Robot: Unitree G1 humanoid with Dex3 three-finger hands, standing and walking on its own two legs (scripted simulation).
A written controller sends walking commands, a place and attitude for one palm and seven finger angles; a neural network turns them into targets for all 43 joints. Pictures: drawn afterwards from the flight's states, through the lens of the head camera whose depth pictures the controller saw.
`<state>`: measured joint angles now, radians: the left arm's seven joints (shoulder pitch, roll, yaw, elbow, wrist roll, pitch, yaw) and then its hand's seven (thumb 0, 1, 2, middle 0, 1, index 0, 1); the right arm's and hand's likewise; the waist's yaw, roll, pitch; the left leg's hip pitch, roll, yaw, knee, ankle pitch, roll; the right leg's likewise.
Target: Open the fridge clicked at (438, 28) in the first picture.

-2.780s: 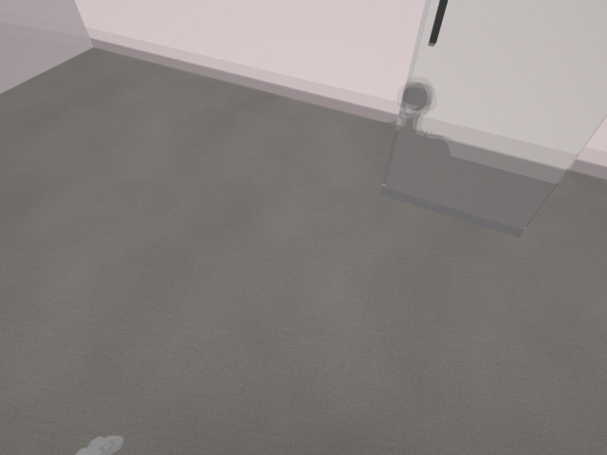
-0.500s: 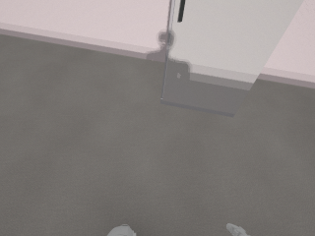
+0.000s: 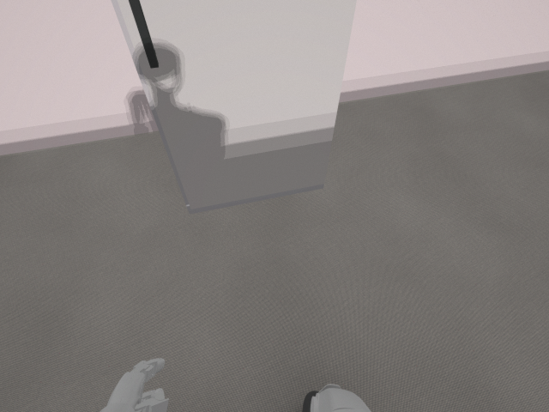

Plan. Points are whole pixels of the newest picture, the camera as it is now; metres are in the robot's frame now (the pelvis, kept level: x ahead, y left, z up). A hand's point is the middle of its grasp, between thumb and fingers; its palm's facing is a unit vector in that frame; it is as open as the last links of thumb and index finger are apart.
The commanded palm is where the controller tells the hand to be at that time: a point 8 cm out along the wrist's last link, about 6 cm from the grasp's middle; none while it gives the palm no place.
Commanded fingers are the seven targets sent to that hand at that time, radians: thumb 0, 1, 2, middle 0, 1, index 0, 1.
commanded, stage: walk to a spot facing it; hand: left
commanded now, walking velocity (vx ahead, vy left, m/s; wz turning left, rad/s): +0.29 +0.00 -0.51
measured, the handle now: (135, 1) +0.91 +0.30 +0.15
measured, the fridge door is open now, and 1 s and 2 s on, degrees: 0 0 0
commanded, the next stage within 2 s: turn to face it in 0.14 s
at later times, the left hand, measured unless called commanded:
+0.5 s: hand (155, 375) +0.21 +0.21 -0.18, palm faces +0.00 -0.98 -0.19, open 7.4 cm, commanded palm none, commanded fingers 0.00 0.90 0.90 -0.20 -0.30 -0.20 -0.30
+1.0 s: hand (170, 350) +0.24 +0.19 -0.15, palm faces +0.12 -0.96 -0.26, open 7.4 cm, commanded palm none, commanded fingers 0.00 0.90 0.90 -0.20 -0.30 -0.20 -0.30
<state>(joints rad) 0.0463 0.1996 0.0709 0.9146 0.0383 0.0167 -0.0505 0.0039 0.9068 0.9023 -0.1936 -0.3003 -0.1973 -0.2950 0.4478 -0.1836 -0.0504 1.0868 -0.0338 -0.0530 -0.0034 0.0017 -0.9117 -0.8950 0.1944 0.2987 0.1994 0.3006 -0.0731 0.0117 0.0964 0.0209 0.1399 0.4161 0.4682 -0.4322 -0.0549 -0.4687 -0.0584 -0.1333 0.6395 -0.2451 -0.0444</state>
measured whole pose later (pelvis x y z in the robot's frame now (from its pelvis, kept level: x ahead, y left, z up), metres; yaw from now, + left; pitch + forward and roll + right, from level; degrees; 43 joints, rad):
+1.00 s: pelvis +0.19 -0.01 +0.01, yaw +5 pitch +0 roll +1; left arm 0.22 0.16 0.04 0.98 0.03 0.01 0.03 0.00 0.90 0.90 -0.20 -0.30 -0.20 -0.30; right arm 0.24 -0.20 -0.08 1.03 -0.02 0.06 0.01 0.00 -0.91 -0.89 0.19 0.30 0.20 0.30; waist -0.01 0.03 0.04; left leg -0.45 -0.02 0.02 0.91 -0.41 -0.01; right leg -0.22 -0.05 -0.09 0.51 -0.29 -0.02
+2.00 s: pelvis +0.41 +0.07 +0.00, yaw +9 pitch -1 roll -1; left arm 0.32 0.15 0.05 1.14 0.02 0.00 0.00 0.00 0.90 0.90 -0.20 -0.30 -0.20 -0.30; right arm 0.19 -0.13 -0.04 1.02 -0.03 -0.07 -0.01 0.00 -0.92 -0.89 0.19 0.30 0.20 0.30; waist 0.01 -0.05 0.04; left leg -0.33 0.07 0.18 0.62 -0.28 0.05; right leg -0.27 -0.05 -0.07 0.93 -0.49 0.00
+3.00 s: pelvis +0.44 +0.06 +0.02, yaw +10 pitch +0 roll +0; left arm 0.30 0.21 0.05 1.10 0.03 0.04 0.00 0.00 0.91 0.90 -0.20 -0.30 -0.20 -0.30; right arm 0.31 -0.12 -0.01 1.09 -0.02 0.00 -0.02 0.00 -0.91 -0.89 0.19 0.30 0.20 0.30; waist 0.02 -0.04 0.00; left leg -0.11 0.02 0.04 0.34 -0.23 0.00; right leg -0.35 -0.03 -0.03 0.74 -0.34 0.04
